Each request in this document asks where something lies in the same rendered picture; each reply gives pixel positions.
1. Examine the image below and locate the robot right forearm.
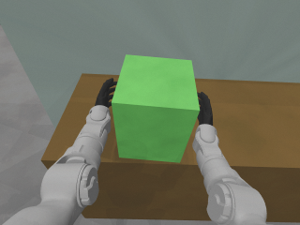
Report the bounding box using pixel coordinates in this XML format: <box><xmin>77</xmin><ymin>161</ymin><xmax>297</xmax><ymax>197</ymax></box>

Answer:
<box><xmin>192</xmin><ymin>124</ymin><xmax>267</xmax><ymax>218</ymax></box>

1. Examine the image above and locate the carton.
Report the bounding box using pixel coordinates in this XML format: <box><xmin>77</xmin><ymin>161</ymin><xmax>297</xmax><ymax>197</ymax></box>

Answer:
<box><xmin>112</xmin><ymin>54</ymin><xmax>200</xmax><ymax>163</ymax></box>

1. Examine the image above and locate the robot left forearm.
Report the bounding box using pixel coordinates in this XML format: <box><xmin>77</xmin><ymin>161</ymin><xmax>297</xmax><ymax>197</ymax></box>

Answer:
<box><xmin>40</xmin><ymin>105</ymin><xmax>112</xmax><ymax>200</ymax></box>

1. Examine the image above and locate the left robot hand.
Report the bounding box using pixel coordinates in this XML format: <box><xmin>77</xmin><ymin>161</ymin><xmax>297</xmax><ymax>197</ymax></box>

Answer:
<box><xmin>95</xmin><ymin>78</ymin><xmax>118</xmax><ymax>108</ymax></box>

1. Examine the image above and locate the right robot hand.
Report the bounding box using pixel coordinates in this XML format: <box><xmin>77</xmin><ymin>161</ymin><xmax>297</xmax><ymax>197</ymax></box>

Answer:
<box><xmin>197</xmin><ymin>92</ymin><xmax>213</xmax><ymax>126</ymax></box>

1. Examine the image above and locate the right robot upper arm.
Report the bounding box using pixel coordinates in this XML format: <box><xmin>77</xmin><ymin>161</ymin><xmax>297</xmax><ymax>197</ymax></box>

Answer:
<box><xmin>206</xmin><ymin>182</ymin><xmax>273</xmax><ymax>225</ymax></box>

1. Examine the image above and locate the left robot upper arm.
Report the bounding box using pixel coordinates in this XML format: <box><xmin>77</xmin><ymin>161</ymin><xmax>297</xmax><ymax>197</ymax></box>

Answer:
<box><xmin>2</xmin><ymin>163</ymin><xmax>99</xmax><ymax>225</ymax></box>

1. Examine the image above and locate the pedestal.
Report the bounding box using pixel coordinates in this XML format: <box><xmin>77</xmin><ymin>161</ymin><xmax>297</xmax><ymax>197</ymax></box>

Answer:
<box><xmin>41</xmin><ymin>73</ymin><xmax>300</xmax><ymax>223</ymax></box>

